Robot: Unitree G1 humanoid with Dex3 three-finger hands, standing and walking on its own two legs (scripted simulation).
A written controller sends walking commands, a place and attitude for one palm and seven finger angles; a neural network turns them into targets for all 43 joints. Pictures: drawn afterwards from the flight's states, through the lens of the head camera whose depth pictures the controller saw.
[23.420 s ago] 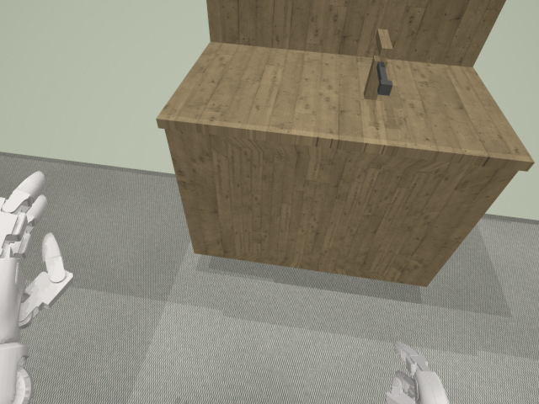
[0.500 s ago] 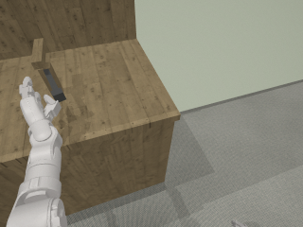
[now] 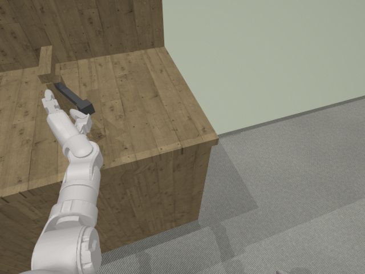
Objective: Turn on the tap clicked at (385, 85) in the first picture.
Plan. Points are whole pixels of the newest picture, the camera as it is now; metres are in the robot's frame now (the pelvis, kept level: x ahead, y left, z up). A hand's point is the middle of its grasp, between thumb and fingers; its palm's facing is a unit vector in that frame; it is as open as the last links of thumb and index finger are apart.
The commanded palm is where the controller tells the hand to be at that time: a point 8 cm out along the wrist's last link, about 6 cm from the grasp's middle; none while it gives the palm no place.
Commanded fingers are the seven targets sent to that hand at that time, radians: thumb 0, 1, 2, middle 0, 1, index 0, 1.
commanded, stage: push the lever round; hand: left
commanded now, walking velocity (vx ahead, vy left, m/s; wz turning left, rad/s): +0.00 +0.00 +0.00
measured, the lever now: (85, 108) +0.46 +0.24 +0.11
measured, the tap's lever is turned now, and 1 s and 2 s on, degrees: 28 56 82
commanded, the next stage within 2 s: lift the hand up off the lever in 1.84 s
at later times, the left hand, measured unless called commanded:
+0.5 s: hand (106, 109) +0.47 +0.19 +0.11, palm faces +0.75 -0.66 -0.09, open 7.7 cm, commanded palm +0.41 +0.21 +0.11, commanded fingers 0.00 0.90 0.90 -0.15 -0.15 -0.15 -0.15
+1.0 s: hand (119, 102) +0.49 +0.17 +0.11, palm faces +0.79 -0.59 -0.14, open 7.7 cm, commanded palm +0.44 +0.19 +0.11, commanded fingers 0.00 0.90 0.90 -0.15 -0.15 -0.15 -0.15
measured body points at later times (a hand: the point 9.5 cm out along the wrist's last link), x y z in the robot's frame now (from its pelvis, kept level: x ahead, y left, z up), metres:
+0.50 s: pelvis +0.00 -0.01 -0.01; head +0.04 -0.01 +0.44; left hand +0.42 +0.23 +0.12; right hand +0.05 -0.26 -0.14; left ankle +0.02 +0.11 -0.72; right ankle +0.00 -0.10 -0.72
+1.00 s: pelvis +0.00 -0.02 -0.01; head +0.06 -0.03 +0.43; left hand +0.45 +0.19 +0.12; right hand +0.05 -0.27 -0.15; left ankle +0.02 +0.11 -0.72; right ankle +0.00 -0.10 -0.72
